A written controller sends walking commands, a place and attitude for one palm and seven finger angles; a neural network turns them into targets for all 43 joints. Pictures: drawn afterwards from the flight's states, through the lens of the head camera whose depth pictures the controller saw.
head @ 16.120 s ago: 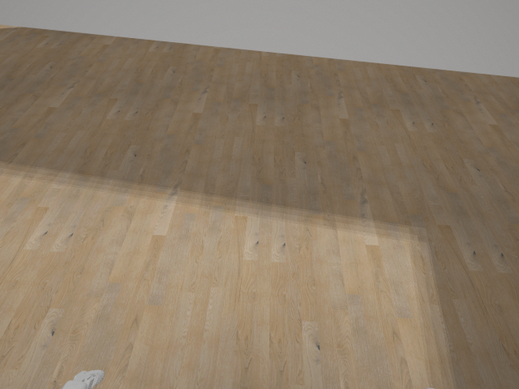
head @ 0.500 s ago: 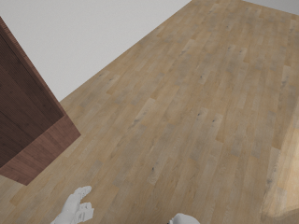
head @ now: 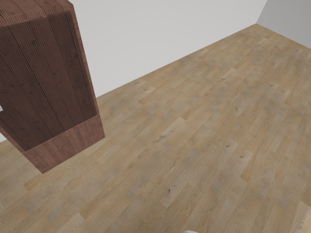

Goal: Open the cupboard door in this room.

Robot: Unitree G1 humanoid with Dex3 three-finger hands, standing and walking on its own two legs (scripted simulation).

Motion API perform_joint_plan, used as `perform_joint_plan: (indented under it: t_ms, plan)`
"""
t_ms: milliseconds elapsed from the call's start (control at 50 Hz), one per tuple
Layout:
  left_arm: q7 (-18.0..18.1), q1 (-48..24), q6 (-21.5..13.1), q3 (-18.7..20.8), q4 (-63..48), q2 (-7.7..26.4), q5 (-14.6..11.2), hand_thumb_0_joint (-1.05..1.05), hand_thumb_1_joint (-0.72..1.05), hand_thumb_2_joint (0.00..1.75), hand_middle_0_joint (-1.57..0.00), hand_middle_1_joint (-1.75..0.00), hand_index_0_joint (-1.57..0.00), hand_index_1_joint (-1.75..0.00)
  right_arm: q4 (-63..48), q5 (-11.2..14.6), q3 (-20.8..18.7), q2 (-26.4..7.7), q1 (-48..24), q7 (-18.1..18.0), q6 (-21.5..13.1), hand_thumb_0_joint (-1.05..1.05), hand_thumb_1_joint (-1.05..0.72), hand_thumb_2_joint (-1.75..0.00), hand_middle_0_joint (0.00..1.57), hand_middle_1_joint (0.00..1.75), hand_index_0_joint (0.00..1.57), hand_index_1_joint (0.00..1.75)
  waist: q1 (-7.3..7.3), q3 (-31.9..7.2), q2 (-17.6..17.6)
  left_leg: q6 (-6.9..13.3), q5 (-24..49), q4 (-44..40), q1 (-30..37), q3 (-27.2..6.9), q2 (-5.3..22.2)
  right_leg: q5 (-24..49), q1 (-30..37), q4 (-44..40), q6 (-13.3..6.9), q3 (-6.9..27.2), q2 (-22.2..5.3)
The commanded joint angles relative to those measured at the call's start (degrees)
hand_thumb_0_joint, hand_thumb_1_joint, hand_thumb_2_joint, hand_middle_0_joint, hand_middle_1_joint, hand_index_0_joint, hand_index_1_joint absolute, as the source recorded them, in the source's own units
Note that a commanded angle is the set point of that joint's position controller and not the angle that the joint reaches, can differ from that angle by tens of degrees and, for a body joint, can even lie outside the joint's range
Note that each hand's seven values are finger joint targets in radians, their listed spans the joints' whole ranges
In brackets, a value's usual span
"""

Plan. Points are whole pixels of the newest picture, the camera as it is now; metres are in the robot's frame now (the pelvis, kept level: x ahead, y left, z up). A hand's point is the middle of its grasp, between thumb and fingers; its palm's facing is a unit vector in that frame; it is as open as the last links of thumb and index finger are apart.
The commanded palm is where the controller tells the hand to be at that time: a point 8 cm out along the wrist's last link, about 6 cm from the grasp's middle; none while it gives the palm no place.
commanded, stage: turn to face it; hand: left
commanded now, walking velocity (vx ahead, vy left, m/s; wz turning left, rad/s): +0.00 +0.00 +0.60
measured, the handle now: out of the picture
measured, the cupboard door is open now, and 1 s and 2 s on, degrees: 0 0 0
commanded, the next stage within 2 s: take the last steps up to it in 1.10 s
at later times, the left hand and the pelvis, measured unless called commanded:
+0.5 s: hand out of the picture +0.02 +0.16 -0.14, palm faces +0.28 -0.91 -0.30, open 7.4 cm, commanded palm none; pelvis -0.05 -0.07 +0.00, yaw +17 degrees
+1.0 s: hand out of the picture -0.22 +0.14 -0.18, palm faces +0.58 -0.77 -0.27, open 7.4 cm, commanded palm none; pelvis -0.11 -0.06 +0.00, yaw +34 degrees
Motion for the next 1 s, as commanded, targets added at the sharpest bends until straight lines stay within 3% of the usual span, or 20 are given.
perform_joint_plan:
  t_ms: [0, 140, 260, 340, 380, 400, 420, 440, 460, 500, 540, 700, 760, 800, 840, 860, 880, 900, 960, 980]
  plan:
    - [-0.5, -1.8, -1.9, 1.1, -4.7, 4.3, -0.3, 0.00, 0.90, 0.90, -0.20, -0.30, -0.20, -0.30, -3.2, -0.2, -2.4, -11.7, 2.0, -1.2, -1.3, 0.00, -0.90, -0.90, 0.20, 0.30, 0.20, 0.30, -0.84, -6.9, 8.1, 5.4, 29.1, -16.3, 10.7, -16.9, 14.0, 5.3, -9.6, 11.2, 1.7, 5.8, -1.2]
    - [-0.3, -2.6, -1.6, 1.3, -5.3, 5.4, -0.4, 0.00, 0.90, 0.90, -0.20, -0.30, -0.20, -0.30, -3.4, 0.1, -3.3, -13.1, 3.9, -0.9, -1.1, 0.00, -0.90, -0.90, 0.20, 0.30, 0.20, 0.30, -2.07, -7.9, 9.6, 5.8, 27.5, -16.3, 13.2, -19.6, 11.7, 6.7, -9.2, 7.1, 3.6, 6.5, -0.5]
    - [0.0, -5.4, -1.5, 1.1, -7.2, 5.6, -0.7, 0.00, 0.90, 0.90, -0.20, -0.30, -0.20, -0.30, -4.5, -0.4, -4.2, -14.6, 3.4, -0.5, -0.1, 0.00, -0.90, -0.90, 0.20, 0.30, 0.20, 0.30, -3.05, -6.5, 11.6, 7.1, 14.9, -17.5, 7.9, -27.1, 11.5, 3.1, -5.1, -1.4, 2.8, 7.1, 0.9]
    - [0.2, -1.6, -1.6, 0.9, -7.6, 5.3, -1.1, 0.00, 0.90, 0.90, -0.20, -0.30, -0.20, -0.30, -5.9, -0.7, -4.8, -15.1, 0.7, -0.2, 0.7, 0.00, -0.90, -0.90, 0.20, 0.30, 0.20, 0.30, -1.68, -7.5, 13.0, 6.1, 10.5, -17.0, 1.2, -30.6, 9.3, 3.0, 5.2, -12.7, 1.2, 6.5, 3.5]
    - [0.2, 3.8, -1.9, 1.3, -6.7, 6.1, -1.2, 0.00, 0.90, 0.90, -0.20, -0.30, -0.20, -0.30, -7.0, -0.5, -5.0, -14.7, -1.6, 0.1, 1.1, 0.00, -0.90, -0.90, 0.20, 0.30, 0.20, 0.30, 0.83, -8.2, 11.9, 3.8, 5.7, -15.6, -4.5, -29.5, 6.5, 7.9, 14.3, -23.6, 0.5, 5.1, 4.3]
    - [0.4, 7.1, -2.2, 1.7, -6.1, 7.8, -0.9, 0.00, 0.90, 0.90, -0.20, -0.30, -0.20, -0.30, -7.7, -0.2, -5.0, -13.1, -2.3, 0.2, 1.4, 0.00, -0.90, -0.90, 0.20, 0.30, 0.20, 0.30, 2.38, -8.5, 8.3, 1.1, 0.6, -11.6, -11.3, -27.2, 3.4, 10.6, 22.7, -33.1, -0.5, 6.5, 1.9]
    - [0.9, 7.7, -2.8, 2.8, -7.0, 13.1, 0.2, 0.00, 0.90, 0.90, -0.20, -0.30, -0.20, -0.30, -8.4, 0.3, -4.5, -8.8, -0.6, 0.4, 1.6, 0.00, -0.90, -0.90, 0.20, 0.30, 0.20, 0.30, 2.52, -7.7, -7.7, -4.0, -9.2, 4.5, -22.9, -16.7, -4.1, -1.5, 28.0, -43.8, -5.7, 23.7, -13.9]
    - [0.9, 2.9, -2.4, 2.0, -9.0, 15.0, 0.0, 0.00, 0.90, 0.90, -0.20, -0.30, -0.20, -0.30, -9.3, -0.3, -4.5, -9.4, -2.0, 0.2, 1.3, 0.00, -0.90, -0.90, 0.20, 0.30, 0.20, 0.30, 1.78, -3.7, -12.8, -5.7, -13.0, 18.6, -23.1, -10.1, -6.2, -1.5, 15.7, -46.1, -10.0, 30.9, -24.1]
    - [1.3, -1.1, -2.7, 2.6, -10.6, 13.3, -0.4, 0.00, 0.90, 0.90, -0.20, -0.30, -0.20, -0.30, -9.1, -0.6, -5.1, -11.5, -1.9, 0.4, 1.9, 0.00, -0.90, -0.90, 0.20, 0.30, 0.20, 0.30, -0.03, -3.3, -10.9, -5.0, -11.8, 26.3, -19.0, -11.4, -3.1, -0.2, 8.5, -45.7, -10.8, 28.9, -23.5]
    - [0.8, -7.1, -3.0, 1.2, -11.6, 9.1, -0.4, 0.00, 0.90, 0.90, -0.20, -0.30, -0.20, -0.30, -6.2, -0.9, -4.9, -10.5, 0.5, 1.3, 2.8, 0.00, -0.90, -0.90, 0.20, 0.30, 0.20, 0.30, -3.37, 1.9, -7.3, -5.6, -4.7, 35.3, -16.2, -8.9, -1.1, 7.1, 2.1, -42.4, -8.1, 16.0, -15.0]
    - [0.6, -6.3, -3.6, 0.6, -11.4, 7.6, -0.3, 0.00, 0.90, 0.90, -0.20, -0.30, -0.20, -0.30, -5.3, -0.6, -4.4, -9.7, 2.6, 1.7, 2.8, 0.00, -0.90, -0.90, 0.20, 0.30, 0.20, 0.30, -3.47, 0.1, -8.5, -6.9, -1.0, 37.4, -15.9, -6.5, -0.4, 16.4, 6.0, -39.0, -7.4, 8.6, -12.1]
    - [0.4, 5.3, -3.4, 1.4, -7.3, 11.2, 0.5, 0.00, 0.90, 0.90, -0.20, -0.30, -0.20, -0.30, -6.6, 0.0, -2.9, -8.1, -6.0, 1.5, 2.1, 0.00, -0.90, -0.90, 0.20, 0.30, 0.20, 0.30, 2.51, -3.6, -10.0, -7.9, -8.8, 18.0, -11.9, -1.8, 0.6, 31.4, 18.0, -34.5, -10.1, 5.9, -16.0]
    - [0.4, 6.2, -3.2, 2.0, -6.2, 12.4, 0.7, 0.00, 0.90, 0.90, -0.20, -0.30, -0.20, -0.30, -6.5, 0.6, -2.2, -7.7, -6.1, 1.1, 1.3, 0.00, -0.90, -0.90, 0.20, 0.30, 0.20, 0.30, 2.98, -6.4, -11.8, -6.9, -11.1, 8.8, -7.1, -0.2, 0.3, 38.3, 20.3, -31.3, -10.7, 5.6, -17.3]
    - [0.3, 5.5, -3.0, 2.1, -5.7, 13.0, 0.6, 0.00, 0.90, 0.90, -0.20, -0.30, -0.20, -0.30, -5.6, 0.7, -2.0, -7.7, -3.1, 0.8, 0.9, 0.00, -0.90, -0.90, 0.20, 0.30, 0.20, 0.30, 1.42, -8.4, -12.0, -6.4, -6.3, 0.2, -1.8, 1.8, -0.8, 40.8, 20.2, -27.9, -8.8, 3.1, -16.3]
    - [0.1, 4.6, -2.5, 2.0, -5.6, 11.6, -0.3, 0.00, 0.90, 0.90, -0.20, -0.30, -0.20, -0.30, -4.3, 0.6, -2.4, -10.1, 0.7, 0.8, 0.0, 0.00, -0.90, -0.90, 0.20, 0.30, 0.20, 0.30, -1.12, -10.4, -7.3, -4.9, 7.1, -14.2, 10.7, 0.4, 1.1, 35.1, 12.8, -20.1, -3.8, -1.0, -13.7]
    - [-0.2, 5.1, -2.2, 1.5, -6.5, 8.5, -0.6, 0.00, 0.90, 0.90, -0.20, -0.30, -0.20, -0.30, -4.5, 0.1, -3.4, -15.2, 1.5, 0.6, -0.6, 0.00, -0.90, -0.90, 0.20, 0.30, 0.20, 0.30, -1.91, -11.7, 6.8, -1.1, 18.5, -16.7, 20.5, -12.5, 12.1, 18.4, 0.0, -10.0, 0.0, -3.8, -8.0]
    - [-0.4, 2.5, -2.0, 0.1, -8.5, 5.3, -0.3, 0.00, 0.90, 0.90, -0.20, -0.30, -0.20, -0.30, -4.1, 0.0, -4.4, -19.6, 3.6, 0.4, -0.3, 0.00, -0.90, -0.90, 0.20, 0.30, 0.20, 0.30, -3.68, -9.1, 18.5, 5.5, 37.7, -15.5, 21.1, -22.2, 23.1, -7.7, -11.0, -0.8, 2.1, -2.7, -3.9]
    - [0.1, -2.0, -1.1, -0.1, -8.4, 5.9, -0.1, 0.00, 0.90, 0.90, -0.20, -0.30, -0.20, -0.30, -2.4, -0.1, -4.1, -18.4, 5.6, -0.4, -0.4, 0.00, -0.90, -0.90, 0.20, 0.30, 0.20, 0.30, -5.54, -7.9, 17.2, 7.6, 40.4, -15.5, 15.6, -20.7, 22.4, -7.3, -9.5, 4.5, 1.9, 2.3, -3.8]
    - [-0.6, 0.4, -1.2, 0.5, -5.1, 6.2, -0.6, 0.00, 0.90, 0.90, -0.20, -0.30, -0.20, -0.30, -3.7, -0.1, -2.7, -13.9, -2.8, -1.2, -0.6, 0.00, -0.90, -0.90, 0.20, 0.30, 0.20, 0.30, -0.95, -5.2, 13.0, 6.1, 38.2, -13.9, 12.1, -13.1, 15.4, 1.2, -8.4, 8.9, 1.8, 4.2, -3.0]
    - [-0.7, 0.9, -1.2, 0.4, -4.2, 6.0, -0.5, 0.00, 0.90, 0.90, -0.20, -0.30, -0.20, -0.30, -3.8, -0.1, -2.5, -13.3, -3.3, -1.2, -0.8, 0.00, -0.90, -0.90, 0.20, 0.30, 0.20, 0.30, -0.70, -4.5, 11.8, 5.5, 37.9, -14.1, 11.6, -11.8, 13.8, 2.6, -7.4, 8.4, 2.1, 3.9, -2.6]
